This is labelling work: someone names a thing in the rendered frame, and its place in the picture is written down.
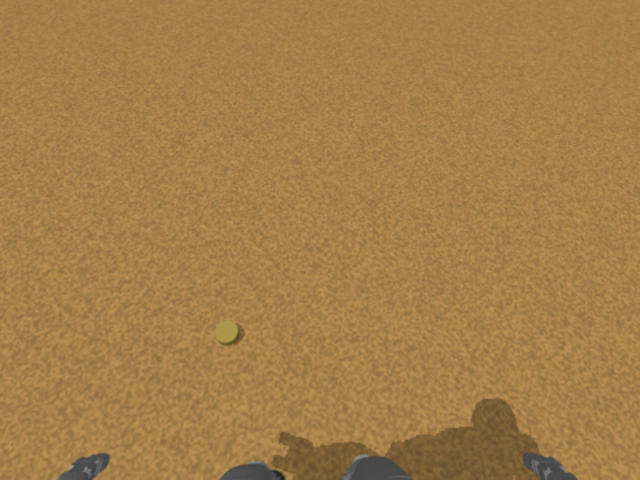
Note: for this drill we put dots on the tin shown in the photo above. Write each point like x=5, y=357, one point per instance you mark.
x=227, y=333

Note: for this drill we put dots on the left robot hand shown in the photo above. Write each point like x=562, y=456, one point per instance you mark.
x=86, y=468

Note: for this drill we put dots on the right robot hand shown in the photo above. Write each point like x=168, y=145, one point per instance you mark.
x=546, y=468

